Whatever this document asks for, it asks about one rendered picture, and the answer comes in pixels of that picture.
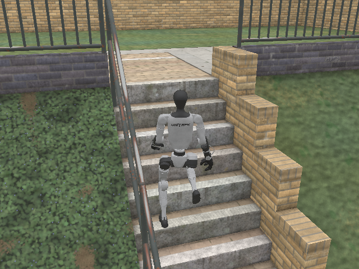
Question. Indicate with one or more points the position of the humanoid robot torso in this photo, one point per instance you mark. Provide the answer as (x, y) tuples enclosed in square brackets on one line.
[(179, 136)]

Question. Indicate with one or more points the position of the left robot hand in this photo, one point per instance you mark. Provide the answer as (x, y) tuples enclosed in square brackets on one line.
[(156, 148)]

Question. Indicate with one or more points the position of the right robot upper arm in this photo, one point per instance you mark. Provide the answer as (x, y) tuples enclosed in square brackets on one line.
[(200, 128)]

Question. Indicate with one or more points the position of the humanoid robot head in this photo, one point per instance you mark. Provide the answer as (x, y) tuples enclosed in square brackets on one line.
[(180, 97)]

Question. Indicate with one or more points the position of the right robot hand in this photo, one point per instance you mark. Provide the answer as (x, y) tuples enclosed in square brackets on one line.
[(207, 162)]

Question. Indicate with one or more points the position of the robot right forearm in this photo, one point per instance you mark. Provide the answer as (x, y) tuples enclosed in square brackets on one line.
[(206, 150)]

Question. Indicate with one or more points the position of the left robot upper arm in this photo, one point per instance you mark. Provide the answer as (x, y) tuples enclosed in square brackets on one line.
[(162, 120)]

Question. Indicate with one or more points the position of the robot left forearm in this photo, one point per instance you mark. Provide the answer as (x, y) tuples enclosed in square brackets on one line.
[(153, 142)]

